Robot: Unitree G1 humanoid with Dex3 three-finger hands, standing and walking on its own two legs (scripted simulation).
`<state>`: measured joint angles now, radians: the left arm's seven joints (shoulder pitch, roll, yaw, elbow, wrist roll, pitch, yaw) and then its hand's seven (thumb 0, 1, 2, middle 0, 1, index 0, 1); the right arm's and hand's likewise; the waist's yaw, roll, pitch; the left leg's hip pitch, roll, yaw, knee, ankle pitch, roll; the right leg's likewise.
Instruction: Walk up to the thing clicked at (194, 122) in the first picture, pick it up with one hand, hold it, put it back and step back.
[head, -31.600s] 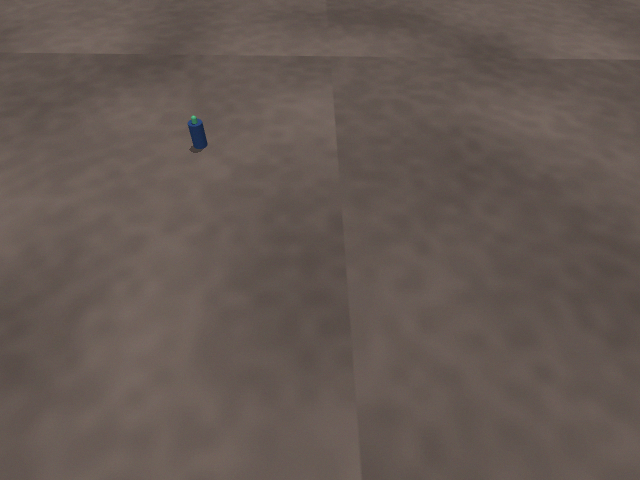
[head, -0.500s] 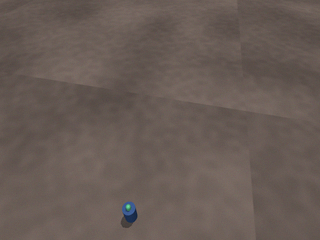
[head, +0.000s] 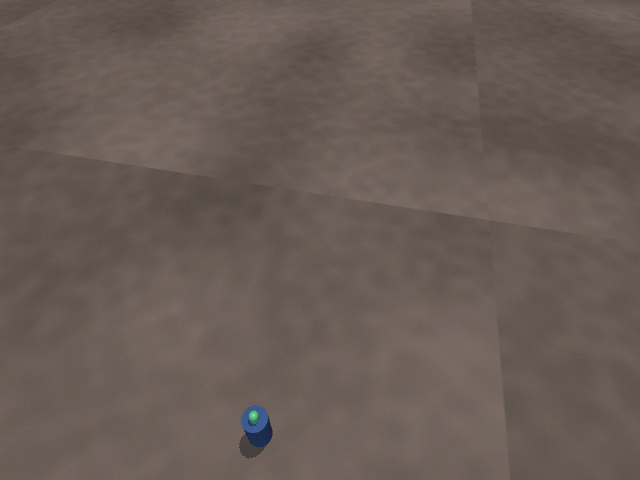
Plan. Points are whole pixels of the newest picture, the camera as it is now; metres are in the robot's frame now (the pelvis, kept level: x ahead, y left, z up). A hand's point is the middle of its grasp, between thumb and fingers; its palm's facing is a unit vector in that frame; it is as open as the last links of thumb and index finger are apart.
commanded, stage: stand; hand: left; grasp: from the side
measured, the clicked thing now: (256, 424) +0.41 +0.19 -0.70
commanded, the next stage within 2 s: step back in 0.02 s
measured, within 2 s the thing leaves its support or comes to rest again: neither
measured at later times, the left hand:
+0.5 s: hand out of the picture +0.07 +0.31 -0.18, palm faces -0.05 -0.94 -0.34, open 7.4 cm
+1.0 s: hand out of the picture -0.04 +0.31 -0.16, palm faces -0.05 -0.92 -0.39, open 7.4 cm
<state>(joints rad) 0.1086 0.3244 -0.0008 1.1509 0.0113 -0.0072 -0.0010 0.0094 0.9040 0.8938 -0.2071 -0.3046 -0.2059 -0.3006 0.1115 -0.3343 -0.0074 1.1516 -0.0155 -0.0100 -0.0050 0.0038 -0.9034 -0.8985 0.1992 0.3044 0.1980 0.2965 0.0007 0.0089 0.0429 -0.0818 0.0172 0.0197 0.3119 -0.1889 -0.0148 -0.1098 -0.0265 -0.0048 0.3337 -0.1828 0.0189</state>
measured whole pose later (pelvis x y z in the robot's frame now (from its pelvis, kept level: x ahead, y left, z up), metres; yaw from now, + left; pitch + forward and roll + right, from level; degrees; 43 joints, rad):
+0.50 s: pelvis -0.07 +0.06 -0.02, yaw -1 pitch -1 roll -2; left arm 0.04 0.39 0.05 0.89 0.01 0.07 0.03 0.01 0.91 0.89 -0.21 -0.30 -0.20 -0.30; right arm 0.17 -0.35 -0.05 0.96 -0.03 0.03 -0.02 0.00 -0.90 -0.90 0.20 0.30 0.20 0.30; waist -0.03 -0.04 0.19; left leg -0.25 -0.04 0.01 0.58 -0.31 0.08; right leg -0.48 0.12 0.16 1.07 -0.49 -0.02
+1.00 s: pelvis -0.17 +0.06 -0.02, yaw -3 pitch -1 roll +1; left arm 0.13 0.35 0.07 0.80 0.04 0.05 0.01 0.01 0.90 0.89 -0.21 -0.30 -0.21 -0.30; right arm 0.15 -0.39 -0.05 0.88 0.00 0.03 -0.02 0.00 -0.90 -0.90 0.20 0.30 0.20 0.30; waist 0.02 -0.02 0.16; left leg -0.38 -0.11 -0.11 1.04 -0.53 -0.01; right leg -0.34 0.01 0.07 0.59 -0.23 -0.02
